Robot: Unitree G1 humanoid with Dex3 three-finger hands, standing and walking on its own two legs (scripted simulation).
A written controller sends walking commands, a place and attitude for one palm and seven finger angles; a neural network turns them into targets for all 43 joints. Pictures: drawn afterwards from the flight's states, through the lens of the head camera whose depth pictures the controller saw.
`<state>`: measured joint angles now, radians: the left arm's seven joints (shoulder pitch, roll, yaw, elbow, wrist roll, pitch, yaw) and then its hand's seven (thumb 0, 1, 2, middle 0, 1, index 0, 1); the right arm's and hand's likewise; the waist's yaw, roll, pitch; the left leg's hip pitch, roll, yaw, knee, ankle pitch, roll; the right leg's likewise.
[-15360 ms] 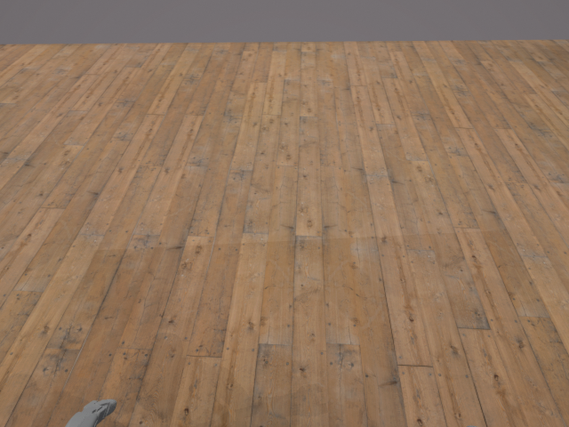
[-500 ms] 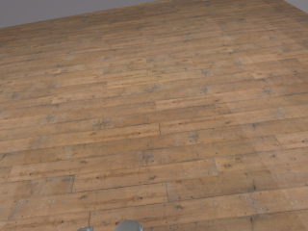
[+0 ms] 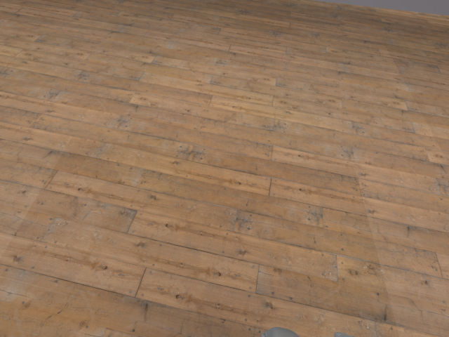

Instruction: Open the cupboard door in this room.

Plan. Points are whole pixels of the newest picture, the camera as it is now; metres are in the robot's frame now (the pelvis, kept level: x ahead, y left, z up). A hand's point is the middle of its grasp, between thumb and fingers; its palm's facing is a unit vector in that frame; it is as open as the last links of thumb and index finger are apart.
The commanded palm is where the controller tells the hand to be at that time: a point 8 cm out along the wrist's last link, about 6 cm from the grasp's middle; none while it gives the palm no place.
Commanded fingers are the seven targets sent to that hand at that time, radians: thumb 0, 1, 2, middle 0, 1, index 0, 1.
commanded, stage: turn or walk to find it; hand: left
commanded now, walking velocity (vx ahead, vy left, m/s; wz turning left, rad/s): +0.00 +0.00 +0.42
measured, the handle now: out of the picture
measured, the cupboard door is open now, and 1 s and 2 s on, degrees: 0 0 0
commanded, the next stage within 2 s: none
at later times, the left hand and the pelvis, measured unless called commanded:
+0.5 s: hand out of the picture +0.04 +0.13 -0.14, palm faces +0.21 -0.93 -0.31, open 7.4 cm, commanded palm none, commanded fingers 0.00 0.90 0.90 -0.20 -0.30 -0.20 -0.30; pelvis -0.02 -0.07 +0.00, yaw +13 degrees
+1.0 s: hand out of the picture -0.16 +0.15 -0.19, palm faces +0.49 -0.84 -0.24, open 7.4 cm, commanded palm none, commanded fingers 0.00 0.90 0.90 -0.20 -0.30 -0.20 -0.30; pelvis -0.06 -0.04 -0.01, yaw +25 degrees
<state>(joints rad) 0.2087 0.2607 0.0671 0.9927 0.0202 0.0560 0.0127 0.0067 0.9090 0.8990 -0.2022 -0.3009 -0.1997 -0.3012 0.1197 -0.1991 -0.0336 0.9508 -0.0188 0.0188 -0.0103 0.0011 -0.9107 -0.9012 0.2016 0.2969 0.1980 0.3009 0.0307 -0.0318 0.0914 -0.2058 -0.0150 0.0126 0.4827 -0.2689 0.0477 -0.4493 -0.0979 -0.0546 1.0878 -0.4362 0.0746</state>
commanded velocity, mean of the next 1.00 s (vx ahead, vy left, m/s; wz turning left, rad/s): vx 0.00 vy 0.00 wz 0.42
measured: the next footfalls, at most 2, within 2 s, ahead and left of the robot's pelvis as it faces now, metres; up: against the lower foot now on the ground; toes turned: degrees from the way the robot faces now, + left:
right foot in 0.32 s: +0.04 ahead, -0.14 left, +0.00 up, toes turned +4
left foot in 0.92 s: -0.08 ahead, +0.06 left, +0.00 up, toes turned +29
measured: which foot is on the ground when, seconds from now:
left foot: down 0.00-0.32, up 0.34-0.90, down 0.92-1.00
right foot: up 0.00-0.30, down 0.32-0.92, up 0.94-1.00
